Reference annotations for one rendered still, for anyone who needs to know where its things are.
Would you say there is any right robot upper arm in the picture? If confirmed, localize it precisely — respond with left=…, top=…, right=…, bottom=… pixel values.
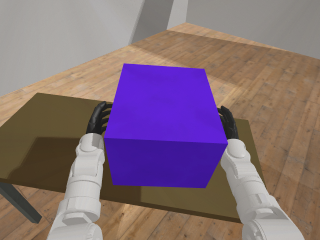
left=242, top=219, right=304, bottom=240

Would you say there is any carton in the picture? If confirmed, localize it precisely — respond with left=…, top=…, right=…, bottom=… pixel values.
left=104, top=63, right=228, bottom=188

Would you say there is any left robot upper arm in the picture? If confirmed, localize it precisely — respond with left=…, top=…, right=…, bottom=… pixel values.
left=47, top=222, right=103, bottom=240

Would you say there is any left robot forearm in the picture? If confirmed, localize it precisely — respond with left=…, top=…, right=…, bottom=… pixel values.
left=46, top=133, right=105, bottom=240

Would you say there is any table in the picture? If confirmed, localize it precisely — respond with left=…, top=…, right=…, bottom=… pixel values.
left=0, top=92, right=267, bottom=224

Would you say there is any right robot hand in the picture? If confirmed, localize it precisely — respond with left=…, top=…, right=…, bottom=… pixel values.
left=217, top=105, right=239, bottom=140

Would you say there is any right robot forearm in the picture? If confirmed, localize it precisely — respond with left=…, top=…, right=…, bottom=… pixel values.
left=220, top=139, right=305, bottom=240

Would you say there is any left robot hand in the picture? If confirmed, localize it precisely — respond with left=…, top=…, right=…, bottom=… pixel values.
left=86, top=101, right=113, bottom=135

